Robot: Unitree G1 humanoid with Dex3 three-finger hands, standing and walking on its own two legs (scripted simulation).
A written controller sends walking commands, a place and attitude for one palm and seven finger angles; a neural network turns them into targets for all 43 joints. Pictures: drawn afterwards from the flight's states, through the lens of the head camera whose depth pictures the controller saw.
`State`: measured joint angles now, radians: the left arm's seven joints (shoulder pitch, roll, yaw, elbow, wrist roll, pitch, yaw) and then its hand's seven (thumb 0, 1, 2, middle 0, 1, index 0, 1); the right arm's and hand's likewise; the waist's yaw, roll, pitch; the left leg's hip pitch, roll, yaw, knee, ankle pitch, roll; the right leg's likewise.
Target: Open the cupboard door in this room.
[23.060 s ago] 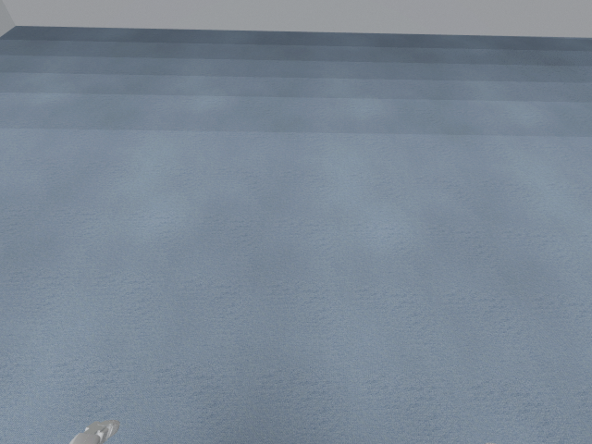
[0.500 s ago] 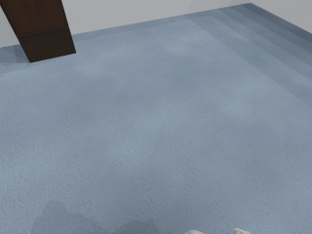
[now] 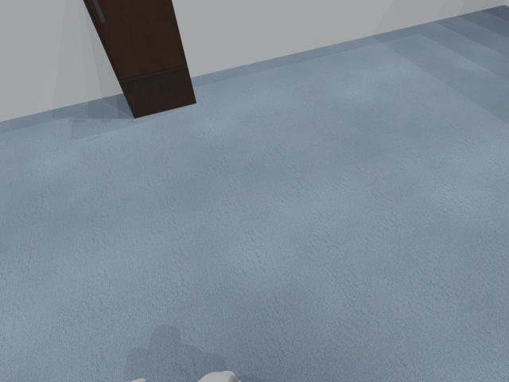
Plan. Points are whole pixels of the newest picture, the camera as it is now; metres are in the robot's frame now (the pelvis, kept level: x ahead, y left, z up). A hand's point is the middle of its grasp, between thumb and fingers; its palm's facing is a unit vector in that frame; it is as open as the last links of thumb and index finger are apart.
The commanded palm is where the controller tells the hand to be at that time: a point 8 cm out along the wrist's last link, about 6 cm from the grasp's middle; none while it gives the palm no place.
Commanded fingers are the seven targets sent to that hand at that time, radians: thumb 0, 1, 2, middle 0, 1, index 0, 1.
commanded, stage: turn or walk to find it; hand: left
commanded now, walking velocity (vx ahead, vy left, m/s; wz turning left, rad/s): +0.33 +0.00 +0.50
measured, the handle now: (97, 4) +1.86 +0.90 -0.03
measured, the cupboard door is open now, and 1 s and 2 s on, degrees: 0 0 0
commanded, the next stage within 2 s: stand and wait in 1.78 s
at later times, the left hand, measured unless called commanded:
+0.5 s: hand out of the picture -0.03 +0.19 -0.18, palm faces +0.38 -0.91 -0.16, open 7.4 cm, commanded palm none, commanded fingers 0.00 0.90 0.90 -0.20 -0.30 -0.20 -0.30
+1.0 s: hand (121, 242) +0.46 +0.36 -0.16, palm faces +0.25 -0.95 -0.18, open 7.4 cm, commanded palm none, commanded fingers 0.00 0.90 0.90 -0.20 -0.30 -0.20 -0.30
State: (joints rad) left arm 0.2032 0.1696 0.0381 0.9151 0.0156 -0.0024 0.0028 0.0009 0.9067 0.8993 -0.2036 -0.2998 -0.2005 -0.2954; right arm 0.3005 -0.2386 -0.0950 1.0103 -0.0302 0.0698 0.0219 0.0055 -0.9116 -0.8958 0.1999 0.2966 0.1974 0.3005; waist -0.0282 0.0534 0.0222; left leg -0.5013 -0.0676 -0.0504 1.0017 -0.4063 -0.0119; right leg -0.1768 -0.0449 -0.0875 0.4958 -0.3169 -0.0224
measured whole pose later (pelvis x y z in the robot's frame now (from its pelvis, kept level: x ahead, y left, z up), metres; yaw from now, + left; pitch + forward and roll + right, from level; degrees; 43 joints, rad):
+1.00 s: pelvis +0.36 +0.15 -0.01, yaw +19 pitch +0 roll +1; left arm 0.05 0.18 0.04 0.94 0.02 -0.01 -0.03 0.00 0.91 0.90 -0.20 -0.30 -0.19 -0.29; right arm 0.49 -0.15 -0.04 1.13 -0.02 -0.08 -0.03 0.00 -0.92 -0.90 0.20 0.30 0.20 0.30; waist -0.07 -0.01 0.06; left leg 0.11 -0.08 0.05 0.27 -0.38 0.08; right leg -0.55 -0.09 -0.10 0.72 -0.16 0.00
